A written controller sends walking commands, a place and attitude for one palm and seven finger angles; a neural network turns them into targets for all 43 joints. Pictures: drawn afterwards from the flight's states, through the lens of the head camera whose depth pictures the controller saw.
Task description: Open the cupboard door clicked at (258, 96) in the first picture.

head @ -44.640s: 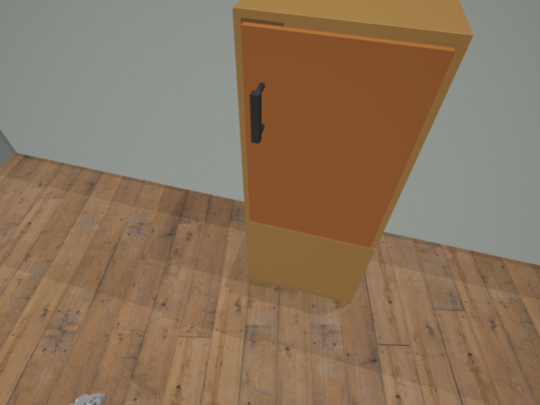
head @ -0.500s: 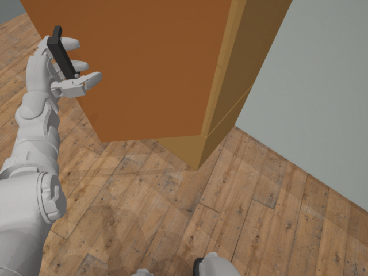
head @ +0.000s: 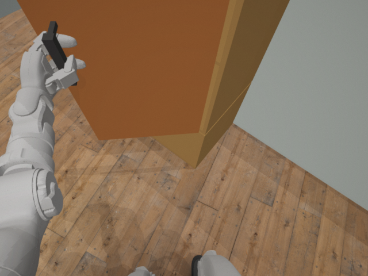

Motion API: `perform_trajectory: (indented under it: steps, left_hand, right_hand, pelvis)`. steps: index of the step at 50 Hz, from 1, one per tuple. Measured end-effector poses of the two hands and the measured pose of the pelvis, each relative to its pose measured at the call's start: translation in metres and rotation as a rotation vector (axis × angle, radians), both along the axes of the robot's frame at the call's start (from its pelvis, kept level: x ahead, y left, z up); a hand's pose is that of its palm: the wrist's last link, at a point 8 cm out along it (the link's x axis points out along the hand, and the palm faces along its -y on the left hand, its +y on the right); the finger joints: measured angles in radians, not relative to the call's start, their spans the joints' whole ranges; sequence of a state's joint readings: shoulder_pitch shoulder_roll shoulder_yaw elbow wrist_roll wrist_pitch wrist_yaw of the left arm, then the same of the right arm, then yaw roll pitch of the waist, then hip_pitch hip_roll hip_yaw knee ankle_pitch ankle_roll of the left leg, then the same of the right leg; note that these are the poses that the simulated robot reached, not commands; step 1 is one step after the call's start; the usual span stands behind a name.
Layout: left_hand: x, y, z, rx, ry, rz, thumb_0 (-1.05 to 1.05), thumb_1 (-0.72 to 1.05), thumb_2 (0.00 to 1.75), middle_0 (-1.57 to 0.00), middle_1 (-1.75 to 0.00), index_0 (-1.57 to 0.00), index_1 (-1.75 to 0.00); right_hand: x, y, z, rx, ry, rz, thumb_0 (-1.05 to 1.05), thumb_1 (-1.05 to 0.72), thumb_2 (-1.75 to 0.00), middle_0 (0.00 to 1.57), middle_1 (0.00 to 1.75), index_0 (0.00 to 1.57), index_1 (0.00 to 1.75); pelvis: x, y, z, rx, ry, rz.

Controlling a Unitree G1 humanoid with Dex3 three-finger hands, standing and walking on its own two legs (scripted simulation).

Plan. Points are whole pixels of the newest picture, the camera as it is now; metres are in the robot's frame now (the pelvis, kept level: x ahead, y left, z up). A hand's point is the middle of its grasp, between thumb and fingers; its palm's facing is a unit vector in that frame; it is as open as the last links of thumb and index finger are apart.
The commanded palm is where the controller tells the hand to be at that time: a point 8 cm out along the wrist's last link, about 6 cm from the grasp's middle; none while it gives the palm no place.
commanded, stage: pull the door open along its arc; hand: left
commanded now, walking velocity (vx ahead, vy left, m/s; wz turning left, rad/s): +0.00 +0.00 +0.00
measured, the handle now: (63, 55) +0.56 +0.22 +0.11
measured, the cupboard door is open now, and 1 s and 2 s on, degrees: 45 87 87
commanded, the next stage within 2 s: open thumb and fingers to let go in 0.90 s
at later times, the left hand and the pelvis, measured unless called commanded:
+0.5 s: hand (92, 129) +0.38 +0.14 +0.11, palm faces +0.17 -0.98 +0.08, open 6.0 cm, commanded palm +0.31 +0.20 +0.11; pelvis +0.02 +0.01 +0.02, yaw -2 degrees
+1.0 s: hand (138, 165) +0.30 +0.06 +0.11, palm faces +0.37 -0.93 -0.03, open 5.9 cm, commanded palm +0.26 +0.10 +0.11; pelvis +0.02 -0.03 +0.02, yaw +2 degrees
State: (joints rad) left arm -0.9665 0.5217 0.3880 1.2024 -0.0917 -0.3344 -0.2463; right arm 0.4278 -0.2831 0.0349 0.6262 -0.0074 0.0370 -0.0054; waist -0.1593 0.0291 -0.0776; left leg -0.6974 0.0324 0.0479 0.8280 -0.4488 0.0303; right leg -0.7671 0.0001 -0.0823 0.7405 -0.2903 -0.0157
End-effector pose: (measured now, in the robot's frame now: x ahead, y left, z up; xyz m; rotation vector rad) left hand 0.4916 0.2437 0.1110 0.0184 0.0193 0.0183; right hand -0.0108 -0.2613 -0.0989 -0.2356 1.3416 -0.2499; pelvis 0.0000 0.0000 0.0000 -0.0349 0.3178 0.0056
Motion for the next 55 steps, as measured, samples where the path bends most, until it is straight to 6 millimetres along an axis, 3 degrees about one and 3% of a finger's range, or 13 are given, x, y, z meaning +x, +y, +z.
perform_trajectory:
  steps: [7,13,19,27,31,35,42,50,55]
  left_hand:
    - [-0.011,-0.002,-0.001,-0.005,-0.015,-0.008,0.01,0.77,0.82,-0.38,-1.35,-0.36,-1.35]
    - [-0.036,-0.006,-0.003,-0.013,-0.035,-0.024,0.01,0.76,0.79,-0.38,-1.35,-0.36,-1.35]
    - [-0.085,-0.021,-0.004,-0.043,-0.055,-0.006,0.01,0.74,0.75,-0.38,-1.35,-0.35,-1.35]
    - [-0.162,-0.069,-0.004,-0.094,-0.048,0.200,0.01,0.69,0.72,-0.38,-1.34,-0.36,-1.31]
    - [-0.187,-0.092,0.000,-0.082,-0.014,0.270,0.01,0.67,0.72,-0.38,-1.31,-0.38,-1.32]
    - [-0.202,-0.109,0.003,-0.063,0.017,0.339,0.01,0.66,0.73,-0.37,-1.28,-0.38,-1.33]
    - [-0.215,-0.125,0.005,-0.035,0.035,0.384,0.01,0.67,0.74,-0.36,-1.28,-0.38,-1.34]
    - [-0.228,-0.142,0.006,0.008,0.024,0.362,0.02,0.69,0.75,-0.34,-1.30,-0.37,-1.34]
    - [-0.223,-0.145,0.004,0.012,0.026,0.390,0.01,0.70,0.79,-0.36,-1.32,-0.38,-1.34]
  right_hand:
    - [0.007,0.002,0.002,0.016,-0.029,-0.022,0.00,-0.91,-0.90,0.20,0.30,0.20,0.30]
    - [0.032,0.007,0.004,0.044,-0.102,-0.025,0.01,-0.91,-0.90,0.20,0.30,0.20,0.30]
    - [0.082,0.014,0.010,0.082,-0.254,0.014,0.01,-0.91,-0.90,0.20,0.30,0.20,0.30]
    - [0.171,0.037,0.027,0.145,-0.470,0.134,0.01,-0.91,-0.90,0.20,0.30,0.20,0.30]
    - [0.208,0.050,0.040,0.159,-0.543,0.189,0.01,-0.91,-0.90,0.20,0.30,0.20,0.30]
    - [0.230,0.060,0.051,0.167,-0.584,0.230,0.01,-0.91,-0.90,0.20,0.30,0.20,0.30]
    - [0.236,0.058,0.054,0.166,-0.573,0.253,0.01,-0.91,-0.90,0.20,0.30,0.20,0.30]
    - [0.211,0.036,0.034,0.158,-0.488,0.238,0.01,-0.91,-0.90,0.20,0.30,0.20,0.30]
    - [0.193,0.026,0.022,0.136,-0.436,0.234,0.01,-0.91,-0.90,0.20,0.30,0.20,0.30]
  pelvis:
    - [0.005,0.001,0.003,0.003,-0.012,-0.021]
    - [0.012,0.003,0.009,0.007,-0.038,-0.034]
    - [0.018,0.006,0.015,0.008,-0.079,-0.037]
    - [0.020,0.003,0.021,0.016,-0.157,-0.029]
    - [0.020,-0.002,0.023,0.020,-0.200,-0.014]
    - [0.021,-0.008,0.025,0.022,-0.234,0.002]
    - [0.023,-0.018,0.026,0.025,-0.264,0.019]
    - [0.021,-0.026,0.023,0.032,-0.273,0.037]
    - [0.014,-0.029,0.021,0.038,-0.273,0.046]
